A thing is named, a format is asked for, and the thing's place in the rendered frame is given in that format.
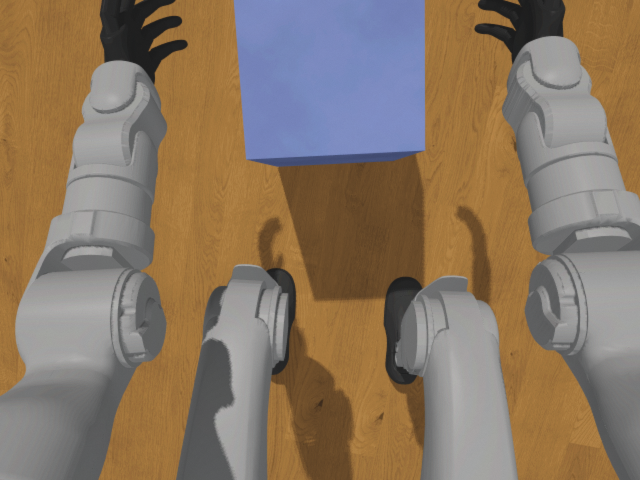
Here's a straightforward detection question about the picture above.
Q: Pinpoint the robot left shin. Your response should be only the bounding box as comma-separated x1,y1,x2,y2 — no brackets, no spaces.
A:
203,264,279,364

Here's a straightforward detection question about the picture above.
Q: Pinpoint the robot left forearm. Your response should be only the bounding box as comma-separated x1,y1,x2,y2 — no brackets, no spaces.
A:
15,60,167,363

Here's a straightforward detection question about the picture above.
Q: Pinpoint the robot right forearm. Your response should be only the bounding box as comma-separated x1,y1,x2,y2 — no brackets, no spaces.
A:
502,36,640,256

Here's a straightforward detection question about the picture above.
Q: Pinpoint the robot left hand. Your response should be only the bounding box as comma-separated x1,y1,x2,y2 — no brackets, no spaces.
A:
100,0,188,84

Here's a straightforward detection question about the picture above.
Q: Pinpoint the robot right upper arm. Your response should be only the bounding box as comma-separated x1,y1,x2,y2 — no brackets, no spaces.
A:
525,250,640,480

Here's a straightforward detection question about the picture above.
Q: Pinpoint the carton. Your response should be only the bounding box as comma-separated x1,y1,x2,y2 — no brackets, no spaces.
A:
234,0,425,167

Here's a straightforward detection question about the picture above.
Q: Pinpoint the robot left upper arm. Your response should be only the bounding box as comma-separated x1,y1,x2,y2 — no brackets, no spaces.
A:
0,268,167,480

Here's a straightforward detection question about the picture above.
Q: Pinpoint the robot right hand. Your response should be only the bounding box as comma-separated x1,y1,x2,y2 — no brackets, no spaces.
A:
474,0,565,64

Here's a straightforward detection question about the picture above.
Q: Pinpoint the right robot foot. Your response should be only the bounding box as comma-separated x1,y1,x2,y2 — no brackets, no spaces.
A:
384,277,422,385

